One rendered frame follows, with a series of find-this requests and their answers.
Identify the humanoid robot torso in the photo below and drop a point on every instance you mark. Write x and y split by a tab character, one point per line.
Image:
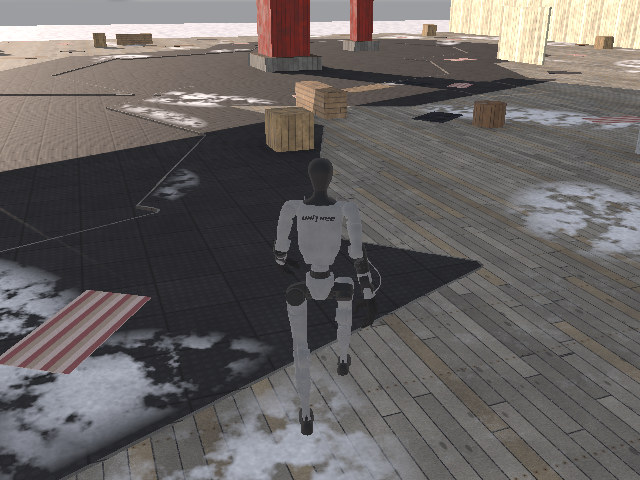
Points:
319	239

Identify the robot right foot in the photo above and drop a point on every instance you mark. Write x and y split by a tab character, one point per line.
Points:
343	368

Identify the robot left upper arm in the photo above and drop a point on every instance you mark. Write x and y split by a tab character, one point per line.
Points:
288	211

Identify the robot right forearm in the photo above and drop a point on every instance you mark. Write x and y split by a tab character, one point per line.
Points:
364	275

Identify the robot left forearm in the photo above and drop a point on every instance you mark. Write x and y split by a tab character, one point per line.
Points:
280	257

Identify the right robot hand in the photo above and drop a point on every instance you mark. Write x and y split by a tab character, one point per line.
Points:
372	310

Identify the left robot hand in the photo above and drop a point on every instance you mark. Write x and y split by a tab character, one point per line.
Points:
290	262

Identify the robot right upper arm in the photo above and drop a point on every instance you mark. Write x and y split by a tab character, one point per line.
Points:
354	227

